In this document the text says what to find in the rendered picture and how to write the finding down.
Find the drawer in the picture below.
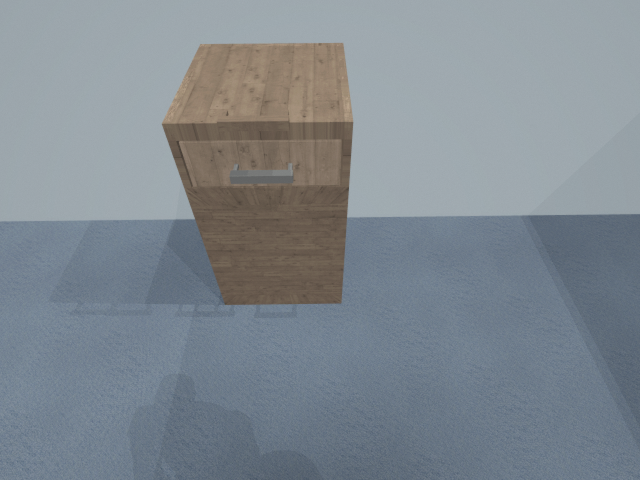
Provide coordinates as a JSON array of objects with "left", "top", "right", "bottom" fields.
[{"left": 179, "top": 139, "right": 342, "bottom": 187}]

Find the handle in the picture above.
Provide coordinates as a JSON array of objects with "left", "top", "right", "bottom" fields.
[
  {"left": 217, "top": 115, "right": 290, "bottom": 131},
  {"left": 229, "top": 163, "right": 293, "bottom": 184}
]

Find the cabinet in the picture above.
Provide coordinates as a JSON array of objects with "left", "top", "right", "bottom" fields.
[{"left": 162, "top": 43, "right": 353, "bottom": 305}]

